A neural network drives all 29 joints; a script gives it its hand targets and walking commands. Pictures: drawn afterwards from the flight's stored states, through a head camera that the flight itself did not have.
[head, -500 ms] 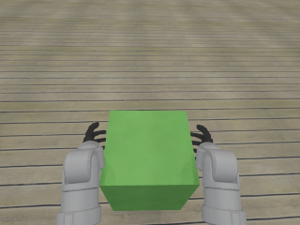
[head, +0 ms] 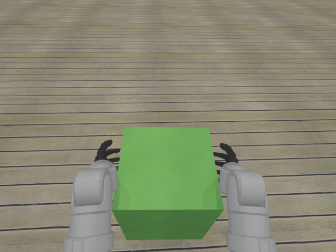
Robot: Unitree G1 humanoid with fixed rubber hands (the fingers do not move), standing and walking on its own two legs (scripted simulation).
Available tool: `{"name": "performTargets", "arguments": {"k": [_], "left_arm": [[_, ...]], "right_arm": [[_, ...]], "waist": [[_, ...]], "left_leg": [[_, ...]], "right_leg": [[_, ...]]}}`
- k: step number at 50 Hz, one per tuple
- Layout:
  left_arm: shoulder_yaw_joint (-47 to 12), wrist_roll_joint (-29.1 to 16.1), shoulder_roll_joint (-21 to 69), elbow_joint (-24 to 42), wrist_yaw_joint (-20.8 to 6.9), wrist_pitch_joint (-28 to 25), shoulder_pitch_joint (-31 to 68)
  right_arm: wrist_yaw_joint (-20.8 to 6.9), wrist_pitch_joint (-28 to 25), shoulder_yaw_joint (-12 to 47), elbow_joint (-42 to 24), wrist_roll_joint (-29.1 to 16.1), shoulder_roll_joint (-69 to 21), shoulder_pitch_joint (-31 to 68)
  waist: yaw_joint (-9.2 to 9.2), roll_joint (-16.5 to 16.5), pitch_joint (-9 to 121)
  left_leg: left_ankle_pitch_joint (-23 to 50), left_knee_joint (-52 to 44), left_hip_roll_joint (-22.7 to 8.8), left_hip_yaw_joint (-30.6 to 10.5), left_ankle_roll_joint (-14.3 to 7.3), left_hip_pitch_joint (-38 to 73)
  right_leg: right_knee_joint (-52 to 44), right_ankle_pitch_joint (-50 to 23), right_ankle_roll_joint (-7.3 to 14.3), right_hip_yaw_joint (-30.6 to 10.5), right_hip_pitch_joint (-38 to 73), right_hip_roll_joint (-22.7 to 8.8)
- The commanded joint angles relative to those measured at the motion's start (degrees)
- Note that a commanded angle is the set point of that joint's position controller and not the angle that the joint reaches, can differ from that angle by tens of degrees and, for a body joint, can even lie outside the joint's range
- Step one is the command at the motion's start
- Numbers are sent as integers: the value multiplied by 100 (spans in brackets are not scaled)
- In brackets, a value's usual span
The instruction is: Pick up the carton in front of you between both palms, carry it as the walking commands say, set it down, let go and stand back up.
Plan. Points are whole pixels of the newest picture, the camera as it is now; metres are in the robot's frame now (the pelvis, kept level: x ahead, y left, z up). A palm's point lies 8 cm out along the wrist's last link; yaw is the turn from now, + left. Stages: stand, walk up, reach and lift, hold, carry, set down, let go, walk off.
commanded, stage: carry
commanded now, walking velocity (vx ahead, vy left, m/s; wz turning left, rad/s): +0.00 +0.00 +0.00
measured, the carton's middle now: (165, 186) +0.31 +0.00 -0.01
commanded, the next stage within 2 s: hold in 0.94 s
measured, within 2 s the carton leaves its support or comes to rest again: neither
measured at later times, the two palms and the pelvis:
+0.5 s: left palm (100, 196) +0.25 +0.15 +0.05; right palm (232, 198) +0.25 -0.14 +0.05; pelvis -0.04 +0.00 +0.00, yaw +0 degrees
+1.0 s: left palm (97, 200) +0.24 +0.15 +0.05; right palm (232, 202) +0.24 -0.14 +0.05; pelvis -0.05 +0.00 +0.01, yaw +1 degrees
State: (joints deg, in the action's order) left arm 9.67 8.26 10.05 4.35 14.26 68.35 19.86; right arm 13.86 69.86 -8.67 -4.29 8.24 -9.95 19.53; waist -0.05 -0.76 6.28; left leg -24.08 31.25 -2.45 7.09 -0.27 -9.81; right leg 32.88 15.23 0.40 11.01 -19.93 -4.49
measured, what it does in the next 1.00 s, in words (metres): shifts its weight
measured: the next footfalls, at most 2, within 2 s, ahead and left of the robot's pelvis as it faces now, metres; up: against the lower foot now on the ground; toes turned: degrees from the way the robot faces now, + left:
none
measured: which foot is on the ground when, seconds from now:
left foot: down 0.00-1.00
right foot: down 0.00-1.00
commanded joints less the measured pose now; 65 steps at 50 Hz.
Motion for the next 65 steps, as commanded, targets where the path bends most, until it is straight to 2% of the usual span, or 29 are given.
{"name": "performTargets", "arguments": {"k": [1, 9, 17, 26, 29, 32, 36, 41, 47, 48, 49, 50, 53, 54, 55, 60, 64, 65], "left_arm": [[-3958, -2567, 6124, -296, -2585, -27, 2950], [-3837, -2310, 6144, -778, -2757, -731, 2862], [-3582, -1879, 5892, -1130, -2829, -1501, 2462], [-3004, -1056, 5501, -1524, -2815, -2560, 2335], [-2590, -690, 5256, -1825, -2784, -2878, 2387], [-2372, -509, 5200, -2092, -2778, -3137, 2462], [-2383, -484, 5272, -2194, -2777, -3240, 2446], [-2715, -704, 5316, -1905, -2749, -2982, 2196], [-2681, -689, 5196, -1810, -2732, -2866, 2148], [-2553, -645, 5466, -1960, -2799, -2909, 1882], [-2577, -593, 5428, -1783, -2752, -3039, 2034], [-2395, -482, 5313, -1950, -2700, -3078, 1750], [-2467, -540, 5239, -1943, -2689, -3150, 1920], [-2411, -449, 5151, -1976, -2697, -3151, 1808], [-2436, -505, 5212, -1999, -2721, -3159, 1950], [-2476, -595, 5267, -2125, -2881, -3195, 2354], [-2327, -494, 5264, -2254, -2926, -3222, 2442], [-2255, -445, 5258, -2306, -2911, -3233, 2410]], "right_arm": [[-2489, -214, 3936, -9, -2603, -6110, 3293], [-2646, -903, 3811, 436, -2343, -6143, 3200], [-2704, -1677, 3585, 811, -1931, -5964, 2817], [-2688, -2713, 3001, 1264, -1102, -5554, 2622], [-2662, -3046, 2612, 1576, -760, -5284, 2683], [-2657, -3313, 2423, 1815, -594, -5225, 2767], [-2649, -3416, 2464, 1873, -574, -5300, 2764], [-2622, -3150, 2813, 1558, -805, -5333, 2539], [-2601, -3021, 2776, 1478, -800, -5214, 2476], [-2650, -2997, 2698, 1355, -770, -5388, 2068], [-2645, -3085, 2759, 1137, -774, -5229, 2274], [-2642, -3092, 2766, 1014, -787, -5178, 2307], [-2602, -3132, 2922, 1113, -775, -5188, 2314], [-2633, -3141, 2878, 1024, -770, -5138, 2338], [-2629, -3144, 2896, 1094, -743, -5166, 2386], [-2603, -3155, 2588, 1409, -545, -5192, 2326], [-2684, -3156, 2498, 1575, -505, -5252, 2461], [-2722, -3152, 2525, 1581, -522, -5225, 2541]], "waist": [[-13, 10, 1584], [4, 47, 1290], [12, 54, 1287], [11, 53, 1291], [14, 51, 1299], [17, 58, 1352], [15, 75, 1457], [13, 74, 1522], [13, 59, 1376], [-6, -595, 688], [81, -490, 934], [121, -325, 916], [89, -103, 952], [115, -185, 898], [72, -45, 891], [-97, -46, 537], [-49, -87, 365], [13, -186, 365]], "left_leg": [[2974, -323, -663, -409, -22, 33], [1973, -594, -638, -501, -99, -197], [1637, -685, -629, -540, -133, -295], [1357, -723, -628, -563, -137, -446], [1288, -770, -624, -578, -151, -492], [1302, -760, -618, -576, -164, -496], [1402, -686, -611, -566, -171, -460], [1571, -592, -615, -559, -168, -444], [1513, -642, -627, -565, -165, -538], [2809, -1263, 449, -1372, -116, -835], [3112, -1217, 432, -1457, -108, -1009], [3121, -1255, 431, -1500, -149, -310], [3032, -1279, 520, -1430, -115, -201], [2789, -1326, 546, -1401, -114, 74], [2664, -1328, 545, -1387, -112, -71], [1615, -1541, 468, -1419, -169, -707], [1061, -1638, 451, -1413, -241, -973], [817, -1702, 448, -1420, -279, -935]], "right_leg": [[-135, -2510, 97, -566, 1194, -571], [-456, -1749, 74, -637, 1085, -585], [-579, -1503, 70, -663, 1074, -595], [-650, -1369, 43, -683, 1026, -604], [-678, -1306, 54, -685, 1011, -593], [-679, -1339, 64, -692, 1032, -593], [-651, -1462, 78, -690, 1055, -603], [-599, -1629, 82, -681, 1052, -616], [-628, -1515, 60, -685, 978, -610], [-704, -2264, 144, -1354, 2727, 997], [-740, -2620, 186, -1536, 3195, 895], [-771, -2682, 122, -1547, 2840, 858], [-894, -2524, 59, -1558, 3008, 942], [-941, -2327, 17, -1513, 2761, 945], [-970, -2236, 15, -1500, 2907, 962], [-1030, -1626, 94, -1479, 3226, 941], [-1049, -1285, 79, -1452, 3316, 903], [-1029, -1120, 57, -1435, 3325, 891]]}}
